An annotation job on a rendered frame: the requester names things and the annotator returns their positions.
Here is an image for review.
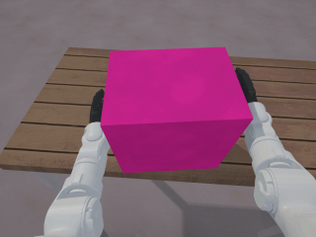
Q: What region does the robot left upper arm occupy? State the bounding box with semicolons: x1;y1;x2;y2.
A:
35;196;104;237

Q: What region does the right robot hand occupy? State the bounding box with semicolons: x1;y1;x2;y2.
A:
234;67;258;104

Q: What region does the left robot hand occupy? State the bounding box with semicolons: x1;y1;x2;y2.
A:
89;89;105;123

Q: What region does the table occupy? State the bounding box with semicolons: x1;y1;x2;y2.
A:
0;47;316;195

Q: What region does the robot right upper arm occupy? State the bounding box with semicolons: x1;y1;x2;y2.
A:
254;168;316;237

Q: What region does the robot right forearm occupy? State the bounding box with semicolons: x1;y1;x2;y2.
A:
244;102;316;182

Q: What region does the robot left forearm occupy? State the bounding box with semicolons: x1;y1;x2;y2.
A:
43;121;111;235

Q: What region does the carton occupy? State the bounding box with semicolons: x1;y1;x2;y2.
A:
100;46;254;174

